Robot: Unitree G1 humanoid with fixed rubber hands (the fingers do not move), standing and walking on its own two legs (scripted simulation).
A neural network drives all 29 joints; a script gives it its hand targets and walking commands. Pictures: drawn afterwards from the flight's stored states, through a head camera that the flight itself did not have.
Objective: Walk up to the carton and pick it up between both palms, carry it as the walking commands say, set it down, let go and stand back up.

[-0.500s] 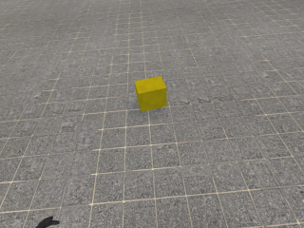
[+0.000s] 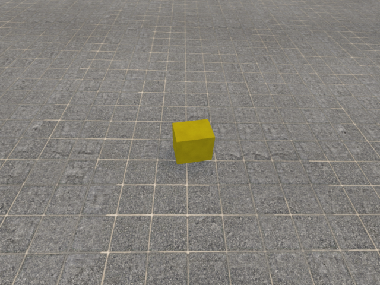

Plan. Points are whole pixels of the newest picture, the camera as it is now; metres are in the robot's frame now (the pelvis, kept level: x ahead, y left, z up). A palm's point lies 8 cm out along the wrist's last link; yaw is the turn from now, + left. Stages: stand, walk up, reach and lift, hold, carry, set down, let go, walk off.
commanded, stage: walk up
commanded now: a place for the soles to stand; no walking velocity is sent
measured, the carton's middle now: (192, 141) +1.14 -0.05 -0.65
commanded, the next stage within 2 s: none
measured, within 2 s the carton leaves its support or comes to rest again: neither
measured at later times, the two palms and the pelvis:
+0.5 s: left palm (53, 249) +0.25 +0.32 -0.08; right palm (332, 231) +0.29 -0.35 -0.10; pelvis +0.20 -0.03 -0.01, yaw +2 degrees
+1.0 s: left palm (86, 184) +0.43 +0.30 -0.08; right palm (305, 169) +0.49 -0.36 -0.10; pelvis +0.38 -0.04 -0.01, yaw +2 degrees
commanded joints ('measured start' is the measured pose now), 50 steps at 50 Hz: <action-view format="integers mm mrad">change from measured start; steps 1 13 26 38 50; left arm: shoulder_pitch -73 6 -137 189 -51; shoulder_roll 171 233 107 239 222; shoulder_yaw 61 103 24 110 61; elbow -82 -85 -158 -7 -128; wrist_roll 9 -22 -10 14 -11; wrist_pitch -16 -43 -25 -46 -32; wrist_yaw -11 28 18 23 26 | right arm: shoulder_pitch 47 73 250 -9 65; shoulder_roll -276 -231 -373 -153 -194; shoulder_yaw -82 -38 -111 -31 -59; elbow -48 -20 26 -92 -38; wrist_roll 0 14 -9 -8 4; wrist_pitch -17 -3 -20 11 8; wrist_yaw -7 -22 -16 -5 6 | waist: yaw -36 57 -129 111 -16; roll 260 -14 361 47 -97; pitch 23 -26 -33 -100 -46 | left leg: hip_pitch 87 -494 346 -310 70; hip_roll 304 95 388 99 0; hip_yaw -331 -206 -847 -83 -12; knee -331 529 -371 248 86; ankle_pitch -259 -152 -516 -186 48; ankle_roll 219 9 233 109 -2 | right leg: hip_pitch -147 396 -396 487 49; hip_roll -49 -298 98 2 -139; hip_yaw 14 400 -76 69 60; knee -138 -664 198 -457 -464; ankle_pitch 46 -197 -169 -17 80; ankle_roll -9 -254 -38 -45 -182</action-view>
